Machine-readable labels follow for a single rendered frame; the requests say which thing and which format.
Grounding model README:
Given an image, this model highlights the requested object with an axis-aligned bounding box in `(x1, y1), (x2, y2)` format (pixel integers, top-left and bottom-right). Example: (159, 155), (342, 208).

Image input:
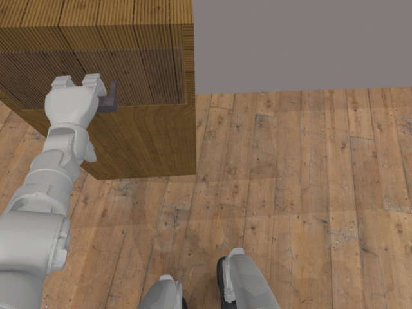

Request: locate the cabinet
(0, 0), (196, 180)

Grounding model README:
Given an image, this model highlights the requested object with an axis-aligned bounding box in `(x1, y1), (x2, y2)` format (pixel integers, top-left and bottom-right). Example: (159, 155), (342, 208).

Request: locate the handle
(96, 81), (118, 113)

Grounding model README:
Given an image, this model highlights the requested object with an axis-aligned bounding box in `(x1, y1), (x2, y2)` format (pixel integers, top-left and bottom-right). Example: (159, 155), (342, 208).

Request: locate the robot left upper arm
(0, 210), (71, 309)

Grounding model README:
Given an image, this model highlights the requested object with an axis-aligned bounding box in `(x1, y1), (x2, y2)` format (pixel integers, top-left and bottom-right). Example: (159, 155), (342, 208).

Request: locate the left robot forearm
(0, 123), (88, 224)

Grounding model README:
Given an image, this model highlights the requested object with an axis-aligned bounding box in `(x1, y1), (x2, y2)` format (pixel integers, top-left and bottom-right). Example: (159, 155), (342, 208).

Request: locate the drawer
(0, 47), (185, 109)

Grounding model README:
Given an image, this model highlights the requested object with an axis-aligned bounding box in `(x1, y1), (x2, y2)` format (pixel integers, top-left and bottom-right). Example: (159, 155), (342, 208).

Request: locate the robot right shin
(223, 248), (245, 301)

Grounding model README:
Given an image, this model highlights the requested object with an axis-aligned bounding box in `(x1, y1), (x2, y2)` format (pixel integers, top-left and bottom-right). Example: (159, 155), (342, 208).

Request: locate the robot left hand
(44, 73), (107, 162)

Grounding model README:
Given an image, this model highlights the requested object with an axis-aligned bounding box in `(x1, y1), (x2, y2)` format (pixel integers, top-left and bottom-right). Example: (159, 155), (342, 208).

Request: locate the left robot thigh
(138, 279), (182, 309)

